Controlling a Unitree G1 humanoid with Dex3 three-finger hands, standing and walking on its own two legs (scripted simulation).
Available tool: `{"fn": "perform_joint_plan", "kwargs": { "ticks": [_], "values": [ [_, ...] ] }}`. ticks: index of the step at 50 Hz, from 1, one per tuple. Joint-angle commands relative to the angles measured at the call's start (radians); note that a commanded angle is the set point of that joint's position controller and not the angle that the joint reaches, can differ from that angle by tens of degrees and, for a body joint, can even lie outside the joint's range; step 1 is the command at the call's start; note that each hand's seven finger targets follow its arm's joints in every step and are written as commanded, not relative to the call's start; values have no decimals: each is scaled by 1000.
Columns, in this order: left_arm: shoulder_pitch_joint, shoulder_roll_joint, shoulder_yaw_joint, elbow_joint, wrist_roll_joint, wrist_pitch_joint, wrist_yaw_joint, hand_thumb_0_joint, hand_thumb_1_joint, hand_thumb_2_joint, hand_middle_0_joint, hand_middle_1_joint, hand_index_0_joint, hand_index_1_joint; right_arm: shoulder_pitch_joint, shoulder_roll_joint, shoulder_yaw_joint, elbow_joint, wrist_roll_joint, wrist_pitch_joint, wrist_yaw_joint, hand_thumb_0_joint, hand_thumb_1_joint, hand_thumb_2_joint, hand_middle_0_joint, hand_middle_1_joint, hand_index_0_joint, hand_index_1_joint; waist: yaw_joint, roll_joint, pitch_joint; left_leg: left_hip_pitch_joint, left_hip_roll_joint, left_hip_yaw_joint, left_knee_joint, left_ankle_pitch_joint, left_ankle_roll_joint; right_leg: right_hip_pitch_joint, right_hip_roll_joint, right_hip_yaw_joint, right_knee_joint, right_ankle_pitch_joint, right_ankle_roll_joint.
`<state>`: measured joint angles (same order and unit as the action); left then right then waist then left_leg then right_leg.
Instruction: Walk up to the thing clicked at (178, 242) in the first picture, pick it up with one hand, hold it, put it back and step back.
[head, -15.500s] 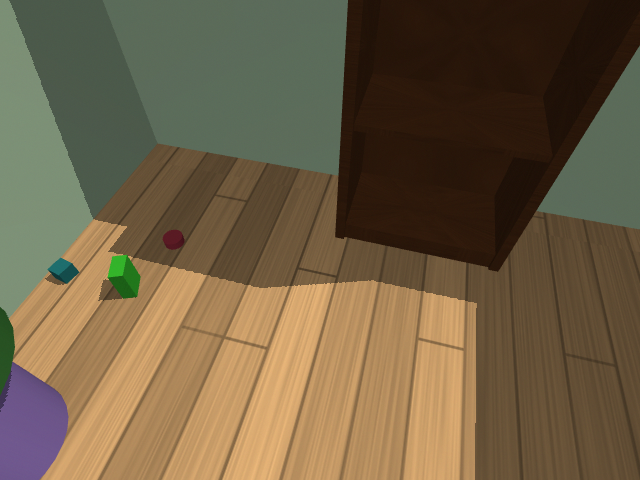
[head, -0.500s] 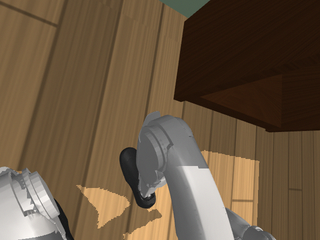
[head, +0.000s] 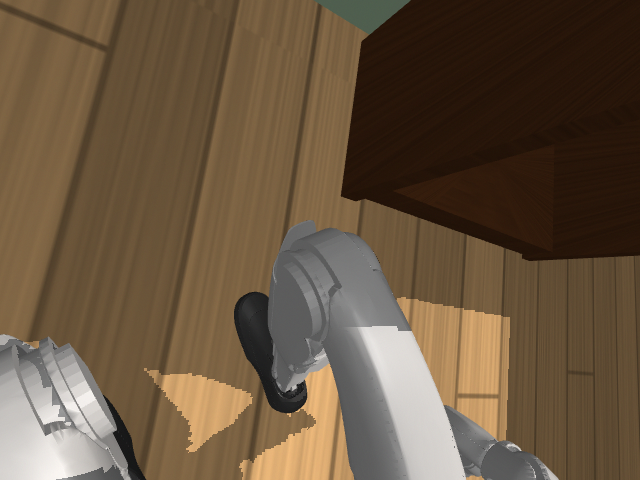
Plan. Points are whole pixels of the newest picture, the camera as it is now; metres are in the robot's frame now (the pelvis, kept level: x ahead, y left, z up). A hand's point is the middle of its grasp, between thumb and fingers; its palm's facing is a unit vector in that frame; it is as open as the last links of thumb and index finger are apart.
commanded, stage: close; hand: left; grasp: from above
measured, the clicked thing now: out of the picture +0.46 +0.33 -0.29
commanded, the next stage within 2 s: settle in 0.60 s
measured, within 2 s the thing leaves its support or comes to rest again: leaves its support in 0.98 s
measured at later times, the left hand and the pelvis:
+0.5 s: hand out of the picture +0.45 +0.33 -0.26, palm faces -0.42 -0.16 -0.89, open 9.5 cm; pelvis +0.00 +0.00 +0.00, yaw +0 degrees
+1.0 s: hand out of the picture +0.46 +0.33 -0.25, palm faces -0.41 -0.17 -0.90, open 9.4 cm; pelvis +0.00 +0.00 +0.00, yaw +0 degrees
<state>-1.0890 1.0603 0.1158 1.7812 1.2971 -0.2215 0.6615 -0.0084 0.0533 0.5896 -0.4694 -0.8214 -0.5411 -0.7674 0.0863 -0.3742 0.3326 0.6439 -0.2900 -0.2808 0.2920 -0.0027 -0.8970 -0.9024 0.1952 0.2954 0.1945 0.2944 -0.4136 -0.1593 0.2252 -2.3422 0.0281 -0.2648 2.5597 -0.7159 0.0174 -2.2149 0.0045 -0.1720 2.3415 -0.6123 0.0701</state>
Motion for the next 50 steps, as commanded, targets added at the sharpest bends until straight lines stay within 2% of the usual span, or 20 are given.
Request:
{"fn": "perform_joint_plan", "kwargs": {
  "ticks": [1,3,16,19,23,25,30,31,33,34,35,37,42,43,45,46,47,48,49,50],
  "values": [
    [-244,232,18,-127,-22,-5,31,0,224,595,-571,-788,-617,-740,198,-336,-94,35,8,2,-6,0,-893,-900,199,300,199,300,-73,581,-649,505,31,82,-285,231,-23,353,55,-113,-169,242,-75],
    [-228,198,-4,-92,-20,-1,24,0,247,590,-592,-777,-636,-730,195,-328,-89,27,9,0,-5,0,-893,-900,199,300,199,300,-80,548,-618,485,28,85,-272,214,-20,337,49,-113,-166,232,-71],
    [-243,226,-9,-107,-27,-8,15,0,430,614,-729,-777,-773,-730,197,-335,-84,17,19,9,-22,0,-893,-899,199,300,199,300,-79,556,-624,488,31,78,-294,188,-22,352,55,-112,-177,210,-76],
    [-226,197,-21,-100,-20,-9,13,0,472,600,-757,-766,-804,-716,197,-329,-81,14,13,9,-15,0,-892,-899,199,300,199,300,-78,566,-612,502,34,70,-290,209,-26,321,53,-121,-163,223,-73],
    [-214,218,-12,-79,-18,-9,20,0,536,605,-811,-761,-857,-713,210,-333,-75,16,9,16,-19,0,-893,-899,199,300,199,300,-82,549,-612,481,31,82,-284,222,-19,365,60,-115,-180,243,-72],
    [-220,191,-31,-87,-23,-7,16,0,588,628,-848,-763,-892,-717,199,-329,-71,13,7,12,-16,0,-891,-898,199,300,199,300,-87,545,-600,490,30,82,-279,223,-21,344,57,-116,-173,241,-69],
    [-236,226,-13,-99,-26,-6,18,0,660,606,-903,-745,-949,-697,200,-335,-72,18,10,15,-19,0,-892,-899,199,300,199,300,-79,570,-607,504,36,67,-299,213,-28,338,53,-118,-175,227,-73],
    [-229,205,-22,-85,-22,-4,15,0,655,628,-902,-759,-946,-713,208,-335,-72,15,6,15,-17,0,-893,-899,199,300,199,300,-91,576,-605,506,34,72,-295,218,-26,341,53,-117,-174,233,-73],
    [-229,201,-29,-92,-31,-3,8,0,681,629,-914,-770,-961,-721,195,-331,-66,6,10,10,-15,0,-893,-899,199,300,199,300,-89,551,-590,485,33,74,-281,208,-21,336,51,-119,-173,229,-68],
    [-235,220,-18,-101,-32,-4,10,0,691,634,-925,-757,-969,-711,207,-337,-64,6,7,12,-16,0,-891,-898,199,300,199,300,-94,545,-602,480,32,76,-282,207,-18,346,51,-118,-182,226,-68],
    [-246,228,-19,-112,-34,-6,10,0,702,651,-946,-749,-985,-709,197,-337,-66,13,15,13,-20,0,-892,-899,199,300,199,300,-87,543,-607,484,34,72,-285,211,-21,345,51,-114,-183,230,-69],
    [-235,243,-9,-90,-28,-6,13,0,579,630,-917,-722,-961,-679,209,-336,-67,5,8,19,-24,0,-906,-901,200,300,200,300,-86,548,-613,477,31,81,-292,189,-18,371,56,-110,-193,217,-71],
    [-250,239,-9,-129,-29,7,-16,0,553,622,-897,-709,-939,-669,210,-328,-72,10,13,20,-26,0,-906,-901,200,300,200,300,-81,586,-636,515,35,77,-288,215,-25,339,49,-111,-171,232,-72],
    [-271,275,16,-165,-34,5,-13,0,563,619,-902,-709,-945,-667,219,-337,-78,17,17,24,-29,0,-905,-901,200,300,200,300,-75,608,-657,510,34,77,-297,220,-24,354,50,-111,-180,236,-75],
    [-270,288,35,-197,-27,10,-20,0,557,619,-909,-685,-946,-650,222,-326,-85,20,22,31,-29,0,-906,-902,200,300,200,300,-58,627,-685,524,34,82,-296,232,-26,354,47,-106,-174,242,-78],
    [-250,264,25,-184,-22,14,-29,0,574,616,-917,-690,-957,-652,229,-331,-94,18,19,30,-28,0,-906,-902,200,300,200,300,-64,625,-670,535,33,82,-292,246,-28,333,47,-107,-166,250,-79],
    [-233,276,46,-198,-28,15,-31,0,567,625,-912,-686,-949,-651,230,-321,-97,23,20,35,-28,0,-904,-901,200,300,200,300,-49,633,-691,523,32,89,-297,248,-27,361,54,-106,-174,251,-81],
    [-202,257,40,-186,-30,21,-37,0,582,628,-924,-701,-963,-663,232,-328,-110,14,21,39,-31,0,-905,-902,200,300,200,300,-43,622,-699,522,25,99,-297,253,-24,376,58,-102,-179,258,-82],
    [-242,287,68,-280,-32,20,-40,0,606,618,-927,-701,-971,-659,243,-331,-126,23,26,41,-32,0,-902,-901,200,300,200,300,-20,681,-754,558,25,96,-309,276,-33,360,53,-105,-169,263,-88],
    [-203,262,61,-256,-32,29,-48,0,609,624,-933,-705,-976,-664,247,-327,-138,19,25,45,-31,0,-905,-901,200,300,200,300,-12,695,-758,581,25,98,-317,283,-37,354,52,-102,-165,263,-93]
  ]
}}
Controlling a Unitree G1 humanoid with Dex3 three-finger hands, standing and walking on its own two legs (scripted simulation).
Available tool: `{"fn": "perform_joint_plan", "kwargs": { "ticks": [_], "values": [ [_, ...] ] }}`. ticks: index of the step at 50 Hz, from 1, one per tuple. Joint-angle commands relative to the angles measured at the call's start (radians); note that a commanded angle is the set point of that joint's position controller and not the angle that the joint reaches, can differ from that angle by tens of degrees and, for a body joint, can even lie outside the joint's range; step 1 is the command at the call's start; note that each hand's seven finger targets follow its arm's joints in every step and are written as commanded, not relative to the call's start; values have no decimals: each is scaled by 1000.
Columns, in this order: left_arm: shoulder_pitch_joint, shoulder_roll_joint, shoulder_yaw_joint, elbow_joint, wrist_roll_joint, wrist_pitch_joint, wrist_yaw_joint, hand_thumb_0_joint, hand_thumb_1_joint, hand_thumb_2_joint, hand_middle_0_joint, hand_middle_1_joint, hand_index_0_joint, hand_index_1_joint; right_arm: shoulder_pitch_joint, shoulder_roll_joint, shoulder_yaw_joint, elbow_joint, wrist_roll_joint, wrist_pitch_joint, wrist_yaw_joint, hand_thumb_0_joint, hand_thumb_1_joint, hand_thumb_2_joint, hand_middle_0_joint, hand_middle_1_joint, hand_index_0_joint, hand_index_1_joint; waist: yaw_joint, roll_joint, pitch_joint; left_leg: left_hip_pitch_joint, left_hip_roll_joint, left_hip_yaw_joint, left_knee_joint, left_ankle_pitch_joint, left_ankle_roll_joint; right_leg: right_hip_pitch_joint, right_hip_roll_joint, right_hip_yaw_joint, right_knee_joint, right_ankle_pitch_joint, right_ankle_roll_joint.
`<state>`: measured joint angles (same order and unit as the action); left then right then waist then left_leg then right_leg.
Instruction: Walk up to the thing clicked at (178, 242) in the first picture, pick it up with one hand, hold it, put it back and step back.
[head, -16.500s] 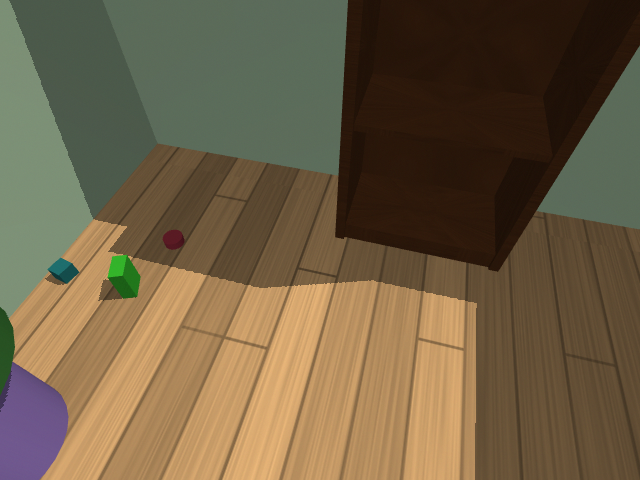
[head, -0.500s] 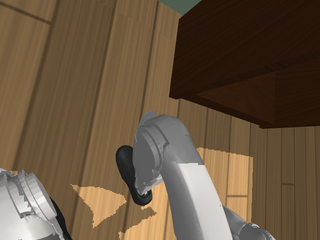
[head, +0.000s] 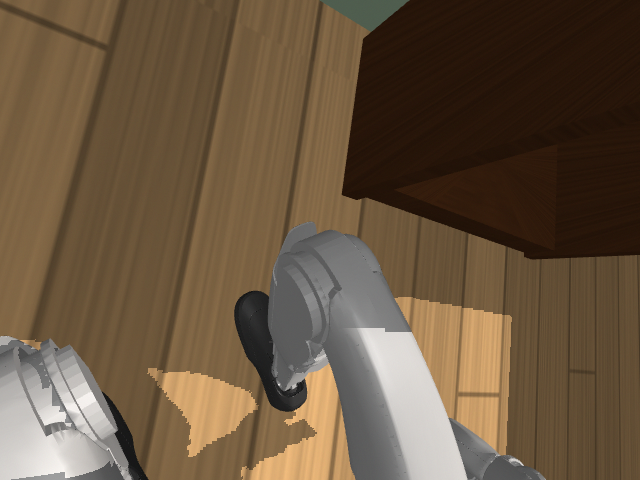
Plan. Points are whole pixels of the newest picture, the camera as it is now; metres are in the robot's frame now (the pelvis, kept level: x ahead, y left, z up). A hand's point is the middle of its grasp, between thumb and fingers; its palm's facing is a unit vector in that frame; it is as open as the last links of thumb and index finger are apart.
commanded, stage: settle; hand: left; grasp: from above
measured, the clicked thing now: out of the picture +0.47 +0.34 -0.28
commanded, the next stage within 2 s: lift in 0.68 s
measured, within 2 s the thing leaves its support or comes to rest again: neither
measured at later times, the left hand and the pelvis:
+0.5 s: hand out of the picture +0.44 +0.34 -0.16, palm faces -0.43 -0.12 -0.90, open 9.4 cm; pelvis +0.00 -0.01 +0.01, yaw +5 degrees
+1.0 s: hand out of the picture +0.43 +0.35 -0.11, palm faces -0.44 -0.13 -0.89, open 9.3 cm; pelvis +0.00 -0.01 +0.04, yaw +8 degrees
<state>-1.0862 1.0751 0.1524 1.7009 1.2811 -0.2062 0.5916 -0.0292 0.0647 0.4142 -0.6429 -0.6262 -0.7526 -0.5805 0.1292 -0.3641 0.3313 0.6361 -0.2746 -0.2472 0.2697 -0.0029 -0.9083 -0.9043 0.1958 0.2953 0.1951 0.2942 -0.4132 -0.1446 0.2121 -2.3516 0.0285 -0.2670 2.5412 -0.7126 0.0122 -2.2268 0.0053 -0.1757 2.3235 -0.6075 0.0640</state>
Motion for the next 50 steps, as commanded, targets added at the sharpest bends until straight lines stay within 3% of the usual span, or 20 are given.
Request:
{"fn": "perform_joint_plan", "kwargs": {
  "ticks": [1,3,5,7,8,10,11,12,15,17,19,20,22,25,26,33,38,41,44,50],
  "values": [
    [-226,234,20,-195,-17,16,5,0,618,622,-933,-706,-976,-665,195,-330,-141,31,12,12,-3,0,-904,-901,200,300,200,300,-15,672,-732,563,23,103,-284,269,-28,333,49,-101,-142,247,-86],
    [-180,195,16,-170,-25,27,-19,0,631,637,-946,-711,-987,-671,214,-318,-149,31,19,20,-1,0,-904,-901,200,300,200,300,-24,615,-702,517,16,115,-279,257,-18,342,53,-94,-158,241,-84],
    [-204,220,52,-314,-33,24,-33,0,652,662,-963,-726,-1003,-687,240,-327,-188,42,27,29,-4,0,-903,-901,200,300,200,300,18,667,-805,571,11,123,-300,279,-20,368,51,-86,-167,249,-89],
    [-176,94,-8,-367,-57,29,-67,0,644,646,-961,-704,-997,-670,209,-305,-206,23,46,35,1,0,-903,-901,200,300,199,300,39,673,-841,590,8,123,-313,284,-24,328,43,-82,-161,243,-98],
    [-159,76,-19,-322,-53,36,-81,0,641,634,-954,-707,-991,-671,220,-303,-215,36,52,38,5,0,-904,-901,200,300,199,300,22,647,-794,569,9,127,-306,270,-21,304,43,-80,-162,237,-96],
    [-136,121,35,-337,-50,45,-102,0,648,615,-940,-706,-986,-659,275,-308,-234,54,67,53,4,0,-898,-899,200,300,200,300,31,606,-782,539,1,133,-301,298,-17,293,38,-71,-166,248,-94],
    [-139,88,28,-362,-57,42,-114,0,663,647,-959,-710,-1001,-669,273,-300,-248,62,74,65,2,0,-897,-898,200,300,200,300,44,612,-819,547,1,138,-310,286,-16,295,39,-65,-170,236,-98],
    [-188,20,-12,-397,-59,41,-132,0,682,691,-990,-716,-1023,-685,272,-304,-264,56,77,70,1,0,-899,-900,200,300,200,300,23,623,-798,553,-1,138,-318,274,-18,277,33,-64,-179,226,-101],
    [-206,-27,-57,-427,-69,41,-164,0,703,696,-1008,-726,-1040,-695,257,-275,-269,39,102,85,-2,0,-902,-901,200,300,199,300,46,573,-832,521,-9,153,-332,225,-5,290,34,-46,-190,201,-99],
    [-177,28,-22,-411,-60,41,-174,0,739,714,-1031,-741,-1066,-707,274,-276,-281,53,108,102,-13,0,-901,-900,200,300,200,300,68,557,-849,516,-12,156,-343,214,-3,297,30,-38,-193,189,-98],
    [-224,-57,-78,-426,-55,34,-193,0,750,706,-1048,-721,-1080,-691,258,-254,-283,48,114,113,-19,0,-902,-901,200,300,199,300,62,556,-840,515,-17,163,-347,211,-4,277,27,-34,-199,182,-104],
    [-219,-5,-44,-427,-51,32,-191,0,758,695,-1049,-720,-1083,-687,258,-255,-286,46,116,118,-26,0,-900,-900,200,300,200,300,71,523,-857,505,-19,166,-352,190,3,288,28,-29,-209,169,-98],
    [-223,-35,-60,-414,-53,31,-200,0,759,683,-1056,-700,-1087,-670,256,-253,-290,38,123,124,-34,0,-900,-900,200,300,200,300,73,518,-825,496,-26,171,-362,169,3,264,20,-23,-210,146,-100],
    [-221,21,-21,-390,-38,23,-201,0,726,660,-1035,-693,-1067,-662,251,-243,-295,44,124,137,-51,0,-901,-900,200,300,200,300,87,479,-830,475,-30,184,-365,132,8,286,24,-8,-223,100,-102],
    [-244,-28,-59,-412,-36,21,-213,0,740,663,-1048,-684,-1079,-656,252,-237,-293,28,123,136,-52,0,-900,-900,200,300,200,300,72,476,-825,470,-37,198,-361,146,10,291,20,-4,-234,110,-99],
    [-244,-27,-54,-442,-44,21,-224,0,722,681,-1047,-670,-1068,-650,257,-211,-308,43,131,153,-79,0,-901,-899,200,300,200,300,109,491,-933,516,-34,215,-378,203,8,349,19,13,-238,159,-100],
    [-249,-50,-57,-446,-53,28,-244,0,669,670,-1004,-625,-1028,-594,284,-220,-324,45,141,164,-93,0,-882,-891,201,300,200,300,98,470,-925,545,-38,204,-395,219,8,316,9,6,-247,173,-103],
    [-230,-20,-35,-503,-73,39,-262,0,682,590,-1036,-671,-1070,-636,281,-203,-332,42,150,176,-96,0,-934,-912,199,300,199,300,147,502,-1007,561,-39,226,-424,218,11,381,9,23,-261,172,-101],
    [-235,-42,-45,-540,-90,51,-295,0,683,613,-1009,-665,-1046,-627,292,-206,-347,40,163,186,-103,0,-917,-907,200,300,199,300,135,479,-997,571,-41,223,-441,211,15,375,6,26,-284,169,-103],
    [-149,-57,-36,-667,-122,56,-357,0,676,655,-986,-713,-1026,-671,283,-192,-379,21,189,217,-124,0,-916,-905,200,300,200,300,186,484,-1039,632,-42,229,-498,233,12,410,-4,46,-322,180,-107]
  ]
}}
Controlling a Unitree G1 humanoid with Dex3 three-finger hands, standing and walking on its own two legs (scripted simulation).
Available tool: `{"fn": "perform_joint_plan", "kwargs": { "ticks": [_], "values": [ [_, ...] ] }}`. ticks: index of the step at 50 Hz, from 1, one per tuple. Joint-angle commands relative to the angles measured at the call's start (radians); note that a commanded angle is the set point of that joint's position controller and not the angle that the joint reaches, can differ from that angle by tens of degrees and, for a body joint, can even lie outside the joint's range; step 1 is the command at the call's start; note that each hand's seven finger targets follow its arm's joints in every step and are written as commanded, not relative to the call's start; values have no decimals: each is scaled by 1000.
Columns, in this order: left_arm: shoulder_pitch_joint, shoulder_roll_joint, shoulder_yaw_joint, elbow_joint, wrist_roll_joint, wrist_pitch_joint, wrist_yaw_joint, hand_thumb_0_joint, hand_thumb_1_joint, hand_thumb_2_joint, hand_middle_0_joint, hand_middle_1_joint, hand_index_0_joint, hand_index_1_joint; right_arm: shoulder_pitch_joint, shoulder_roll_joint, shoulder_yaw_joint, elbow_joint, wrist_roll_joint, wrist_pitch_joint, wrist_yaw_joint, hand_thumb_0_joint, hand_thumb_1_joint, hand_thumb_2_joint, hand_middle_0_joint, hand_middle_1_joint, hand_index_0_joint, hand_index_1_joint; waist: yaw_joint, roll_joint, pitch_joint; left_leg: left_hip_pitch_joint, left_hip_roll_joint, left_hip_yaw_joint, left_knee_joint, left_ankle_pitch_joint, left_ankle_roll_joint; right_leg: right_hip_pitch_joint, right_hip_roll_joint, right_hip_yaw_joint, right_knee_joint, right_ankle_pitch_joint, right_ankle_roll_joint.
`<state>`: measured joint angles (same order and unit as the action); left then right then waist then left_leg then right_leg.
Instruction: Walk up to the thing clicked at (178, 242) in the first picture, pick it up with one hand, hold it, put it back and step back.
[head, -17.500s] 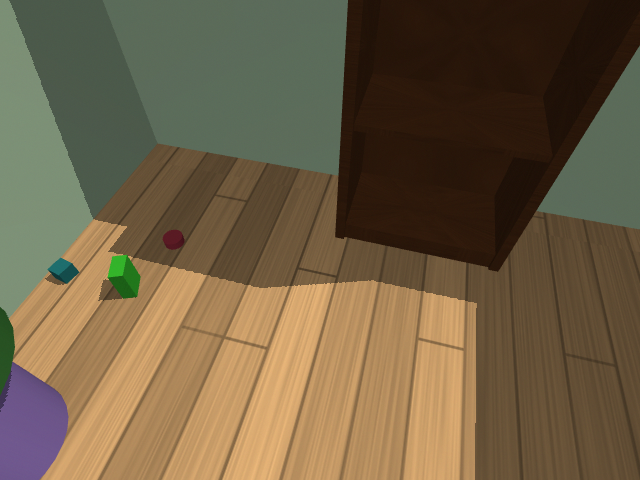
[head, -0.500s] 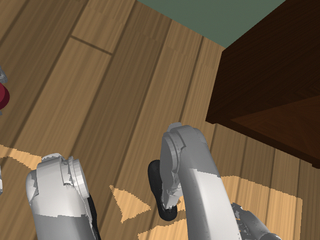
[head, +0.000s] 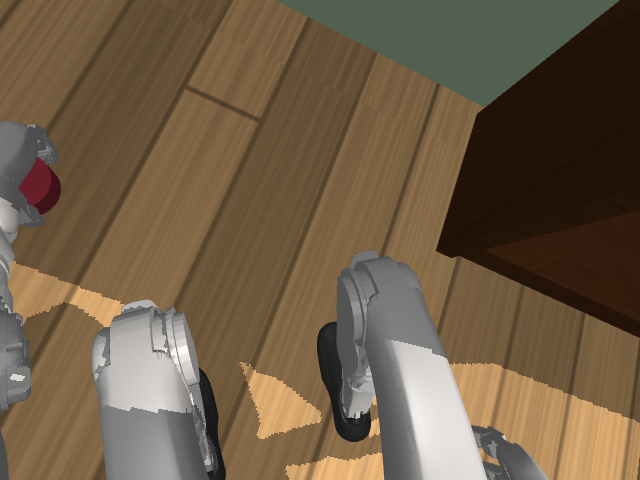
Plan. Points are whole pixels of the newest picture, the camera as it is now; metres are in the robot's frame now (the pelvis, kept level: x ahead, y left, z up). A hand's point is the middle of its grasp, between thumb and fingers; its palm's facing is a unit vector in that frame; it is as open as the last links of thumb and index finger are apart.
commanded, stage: lift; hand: left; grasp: from above
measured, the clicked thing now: (21, 185) +0.49 +0.30 -0.18
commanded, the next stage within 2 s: hold in 1.44 s
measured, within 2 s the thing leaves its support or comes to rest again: neither
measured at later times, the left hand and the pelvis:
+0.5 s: hand out of the picture +0.41 +0.30 +0.00, palm faces -0.42 -0.08 -0.91, open 9.3 cm; pelvis +0.00 +0.00 +0.10, yaw +3 degrees
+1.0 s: hand out of the picture +0.35 +0.27 +0.21, palm faces -0.43 -0.12 -0.90, open 9.3 cm; pelvis +0.03 +0.00 +0.29, yaw +5 degrees
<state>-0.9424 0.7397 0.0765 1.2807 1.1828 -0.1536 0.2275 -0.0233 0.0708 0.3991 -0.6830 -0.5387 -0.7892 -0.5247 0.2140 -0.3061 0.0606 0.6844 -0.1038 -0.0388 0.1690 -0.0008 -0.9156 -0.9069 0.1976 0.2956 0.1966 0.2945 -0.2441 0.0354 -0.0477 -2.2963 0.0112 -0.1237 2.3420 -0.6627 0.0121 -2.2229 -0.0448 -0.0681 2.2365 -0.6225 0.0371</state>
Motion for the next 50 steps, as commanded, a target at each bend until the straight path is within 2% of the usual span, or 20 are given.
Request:
{"fn": "perform_joint_plan", "kwargs": {
  "ticks": [1,5,8,9,11,15,17,19,21,23,27,29,31,34,40,41,43,47,48,50],
  "values": [
    [-267,257,32,-237,-27,3,-2,0,683,667,-999,-701,-1035,-663,200,-245,-114,-28,21,14,-24,0,-915,-905,200,300,200,300,12,278,-772,582,-22,83,-303,178,13,409,49,-62,-243,191,-81],
    [-229,234,28,-326,-44,4,-23,0,667,722,-982,-745,-1016,-709,193,-224,-125,-40,37,29,-40,0,-913,-904,200,300,200,300,43,262,-806,606,-21,88,-354,163,20,455,50,-51,-280,186,-74],
    [-189,206,14,-331,-56,8,-41,0,654,690,-970,-733,-1008,-694,183,-224,-132,-46,47,35,-51,0,-914,-905,200,300,200,300,41,213,-719,591,-22,71,-400,97,22,436,49,-48,-322,127,-75],
    [-201,215,12,-376,-61,7,-46,0,631,697,-957,-734,-993,-698,171,-220,-137,-55,50,37,-56,0,-914,-904,200,300,200,300,49,221,-744,602,-20,74,-416,70,24,447,53,-44,-337,104,-74],
    [-172,192,1,-413,-74,12,-56,0,606,682,-922,-760,-964,-716,161,-217,-144,-62,59,38,-64,0,-914,-904,200,300,200,300,66,242,-767,642,-17,64,-463,51,23,476,52,-43,-350,105,-71],
    [-111,131,-30,-491,-107,27,-76,0,604,672,-912,-759,-956,-713,137,-210,-152,-74,77,38,-81,0,-911,-903,200,300,200,300,73,234,-741,704,-13,31,-550,24,19,493,51,-42,-391,105,-66],
    [-93,157,-12,-556,-108,40,-75,0,591,662,-900,-759,-945,-713,135,-206,-158,-86,87,43,-91,0,-911,-904,200,300,200,300,93,241,-787,768,-11,28,-586,54,16,538,50,-40,-414,128,-66],
    [-52,116,-30,-582,-121,53,-80,0,626,677,-924,-767,-968,-720,121,-197,-161,-91,94,45,-98,0,-910,-903,200,300,200,300,92,222,-779,808,-10,27,-620,59,14,573,49,-35,-450,133,-63],
    [-32,110,-22,-611,-140,67,-82,0,615,668,-916,-763,-961,-716,111,-187,-160,-89,100,45,-111,0,-909,-903,200,300,200,300,94,199,-750,826,-13,29,-652,57,16,607,46,-27,-494,128,-60],
    [-21,110,-28,-656,-138,80,-83,0,602,661,-901,-771,-949,-721,97,-179,-164,-98,103,46,-122,0,-909,-903,200,300,200,300,102,203,-788,888,-12,33,-689,60,14,660,49,-20,-531,128,-60],
    [78,54,-45,-671,-162,111,-89,0,615,682,-917,-773,-960,-728,69,-158,-161,-96,115,47,-144,0,-907,-902,200,300,200,300,111,161,-726,961,-9,31,-783,63,11,750,47,-13,-625,129,-54],
    [107,67,-41,-710,-168,128,-93,0,621,672,-912,-784,-960,-734,55,-153,-160,-103,121,50,-155,0,-905,-901,200,300,200,300,125,153,-725,1015,-7,38,-833,65,12,817,51,-7,-679,126,-53],
    [127,27,-66,-739,-177,141,-101,0,621,666,-913,-780,-960,-730,43,-140,-158,-103,124,51,-166,0,-904,-901,200,300,200,300,125,148,-728,1076,-4,46,-874,96,9,869,52,-2,-724,148,-53],
    [187,8,-70,-764,-198,154,-108,0,611,680,-911,-773,-954,-729,33,-128,-151,-97,132,49,-183,0,-903,-900,200,300,200,300,131,104,-673,1120,-3,52,-941,101,11,956,53,9,-809,146,-50],
    [256,-41,-104,-739,-202,159,-111,0,609,678,-920,-750,-958,-711,27,-100,-138,-85,144,29,-217,0,-902,-900,200,300,200,300,137,59,-540,1234,-2,66,-1084,106,10,1114,57,35,-979,138,-50],
    [261,-56,-116,-729,-192,158,-109,0,606,674,-923,-735,-958,-700,37,-96,-135,-82,145,24,-223,0,-902,-900,200,300,200,300,135,64,-526,1268,-1,68,-1102,131,6,1129,57,39,-998,153,-52],
    [275,-45,-103,-718,-192,157,-100,0,605,665,-915,-737,-953,-699,29,-97,-139,-78,147,17,-230,0,-900,-900,200,300,200,300,152,54,-515,1321,3,64,-1153,147,3,1184,60,41,-1043,159,-53],
    [301,-108,-146,-662,-180,157,-82,0,630,683,-948,-730,-980,-697,36,-86,-134,-66,149,-1,-239,0,-901,-901,200,300,200,300,153,53,-440,1390,-1,70,-1241,152,-1,1255,65,54,-1139,157,-55],
    [301,-100,-133,-656,-188,155,-75,0,626,674,-933,-736,-969,-699,31,-85,-137,-61,147,-5,-239,0,-900,-901,200,300,200,300,157,42,-438,1404,1,69,-1258,160,-1,1279,65,55,-1163,159,-54],
    [295,-114,-149,-659,-184,155,-69,0,630,672,-945,-720,-978,-687,36,-83,-140,-55,146,-11,-242,0,-900,-901,200,300,200,300,157,42,-441,1454,-2,82,-1288,201,-2,1339,66,62,-1208,194,-53]
  ]
}}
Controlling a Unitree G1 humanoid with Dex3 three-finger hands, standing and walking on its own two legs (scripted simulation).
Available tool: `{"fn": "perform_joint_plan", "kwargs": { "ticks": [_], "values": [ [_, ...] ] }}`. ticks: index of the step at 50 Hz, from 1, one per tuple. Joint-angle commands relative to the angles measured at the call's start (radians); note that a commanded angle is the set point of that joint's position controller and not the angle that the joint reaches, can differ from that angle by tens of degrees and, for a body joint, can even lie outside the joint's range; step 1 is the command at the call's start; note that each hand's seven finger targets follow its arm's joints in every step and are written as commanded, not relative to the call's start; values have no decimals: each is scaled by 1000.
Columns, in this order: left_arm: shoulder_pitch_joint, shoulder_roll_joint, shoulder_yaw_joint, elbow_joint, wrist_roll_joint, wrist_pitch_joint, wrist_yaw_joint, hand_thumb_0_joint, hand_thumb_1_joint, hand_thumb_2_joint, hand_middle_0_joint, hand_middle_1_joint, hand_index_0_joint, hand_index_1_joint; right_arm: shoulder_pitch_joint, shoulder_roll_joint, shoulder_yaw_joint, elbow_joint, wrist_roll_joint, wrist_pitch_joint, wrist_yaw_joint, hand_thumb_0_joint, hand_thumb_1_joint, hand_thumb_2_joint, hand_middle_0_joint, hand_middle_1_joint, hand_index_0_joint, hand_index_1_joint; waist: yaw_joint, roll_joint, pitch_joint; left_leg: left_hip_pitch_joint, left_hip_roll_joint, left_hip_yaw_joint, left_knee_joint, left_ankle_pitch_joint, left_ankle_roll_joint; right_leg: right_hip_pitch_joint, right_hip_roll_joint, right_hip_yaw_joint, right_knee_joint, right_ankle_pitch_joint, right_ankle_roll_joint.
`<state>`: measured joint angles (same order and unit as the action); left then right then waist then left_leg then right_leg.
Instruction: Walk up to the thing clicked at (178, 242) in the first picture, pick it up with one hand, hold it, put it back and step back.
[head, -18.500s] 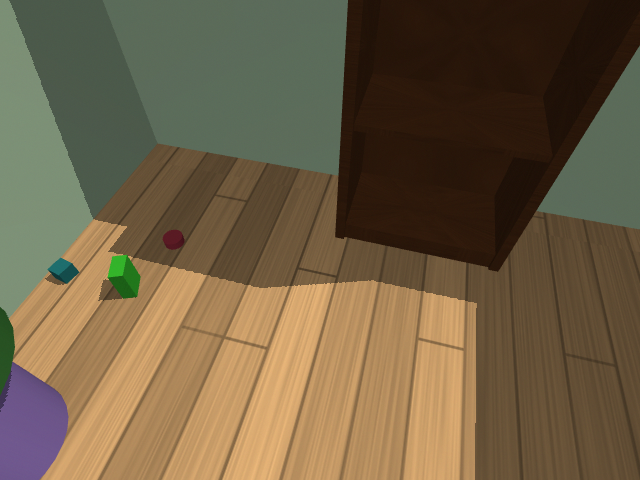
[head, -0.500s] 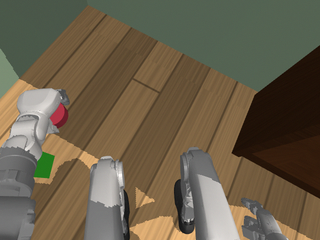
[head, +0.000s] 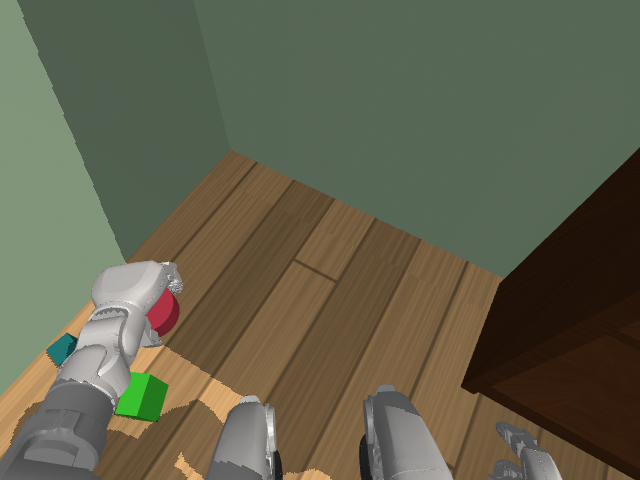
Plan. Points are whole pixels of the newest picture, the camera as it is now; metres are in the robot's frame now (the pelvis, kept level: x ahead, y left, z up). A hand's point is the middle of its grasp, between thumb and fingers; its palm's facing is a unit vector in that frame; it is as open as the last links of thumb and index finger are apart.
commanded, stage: lift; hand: left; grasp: from above
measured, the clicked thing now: (150, 310) +0.37 +0.24 -0.11
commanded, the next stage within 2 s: hold in 0.44 s
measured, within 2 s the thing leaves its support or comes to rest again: neither
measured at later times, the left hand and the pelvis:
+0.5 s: hand (129, 285) +0.35 +0.22 +0.01, palm faces -0.43 -0.09 -0.90, open 9.3 cm; pelvis +0.03 +0.00 +0.09, yaw +0 degrees
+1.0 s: hand (110, 255) +0.37 +0.23 +0.06, palm faces -0.45 -0.06 -0.89, open 9.3 cm; pelvis +0.06 +0.01 +0.11, yaw -1 degrees
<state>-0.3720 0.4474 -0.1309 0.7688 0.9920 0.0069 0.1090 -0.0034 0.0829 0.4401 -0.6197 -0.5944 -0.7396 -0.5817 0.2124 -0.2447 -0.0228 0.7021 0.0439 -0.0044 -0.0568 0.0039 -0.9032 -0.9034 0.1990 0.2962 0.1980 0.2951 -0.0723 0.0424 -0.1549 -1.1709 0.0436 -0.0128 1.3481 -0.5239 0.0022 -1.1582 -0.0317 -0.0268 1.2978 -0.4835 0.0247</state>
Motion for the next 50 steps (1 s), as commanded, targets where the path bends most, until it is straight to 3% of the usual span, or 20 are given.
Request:
{"fn": "perform_joint_plan", "kwargs": {
  "ticks": [1,7,15,17,28,38,45,47,48,50],
  "values": [
    [-273,164,47,-143,7,-4,54,0,633,676,-944,-725,-979,-690,37,-143,-57,-72,-2,-47,-18,0,-899,-900,200,300,200,300,-15,39,-338,355,-36,-26,-312,85,7,300,54,20,-288,75,-40],
    [-273,166,53,-101,23,14,94,0,619,678,-947,-696,-974,-669,60,-145,-59,-54,-5,-48,-18,0,-897,-900,200,300,200,300,2,16,-292,449,-46,-7,-402,176,8,427,55,27,-391,155,-37],
    [-274,139,38,-85,7,32,97,0,591,688,-937,-678,-959,-655,54,-143,-63,-55,-9,-39,-10,0,-894,-898,200,300,200,300,8,-7,-260,581,-49,1,-517,254,6,562,51,29,-509,228,-31],
    [-247,119,18,-71,10,39,93,0,598,686,-946,-670,-968,-648,47,-143,-65,-58,-7,-35,-8,0,-894,-897,201,300,200,300,11,-17,-243,614,-50,5,-544,268,6,584,51,30,-538,240,-31],
    [-257,127,11,-112,8,21,70,0,606,705,-929,-710,-963,-675,23,-144,-67,-72,-2,-24,-5,0,-892,-894,200,300,200,300,25,-4,-187,735,-53,21,-669,294,1,671,56,24,-648,258,-33],
    [-267,121,-4,-147,8,14,29,0,592,694,-918,-708,-955,-671,14,-151,-70,-78,5,-14,2,0,-892,-895,200,300,200,300,36,-6,-190,836,-48,22,-735,404,-5,744,65,13,-689,339,-38],
    [-245,124,-1,-160,9,13,-4,0,551,710,-898,-698,-929,-667,12,-149,-72,-92,8,-5,7,0,-891,-895,200,300,200,300,39,-12,-184,859,-50,32,-754,457,-3,786,65,16,-711,386,-39],
    [-246,143,12,-183,9,13,-14,0,584,716,-910,-715,-945,-679,5,-150,-73,-98,10,1,6,0,-891,-895,200,300,200,300,52,-9,-200,877,-53,39,-756,493,-3,812,65,21,-714,423,-37],
    [-239,130,1,-178,11,15,-19,0,575,728,-915,-705,-946,-674,10,-151,-72,-100,9,3,7,0,-891,-895,200,300,200,299,40,-22,-188,874,-51,39,-757,502,-1,806,66,19,-714,432,-37],
    [-257,158,19,-209,9,12,-26,0,592,720,-910,-720,-948,-682,8,-155,-74,-100,9,6,6,0,-889,-894,200,299,200,299,49,5,-190,888,-48,39,-766,513,-4,811,68,16,-719,436,-38]
  ]
}}
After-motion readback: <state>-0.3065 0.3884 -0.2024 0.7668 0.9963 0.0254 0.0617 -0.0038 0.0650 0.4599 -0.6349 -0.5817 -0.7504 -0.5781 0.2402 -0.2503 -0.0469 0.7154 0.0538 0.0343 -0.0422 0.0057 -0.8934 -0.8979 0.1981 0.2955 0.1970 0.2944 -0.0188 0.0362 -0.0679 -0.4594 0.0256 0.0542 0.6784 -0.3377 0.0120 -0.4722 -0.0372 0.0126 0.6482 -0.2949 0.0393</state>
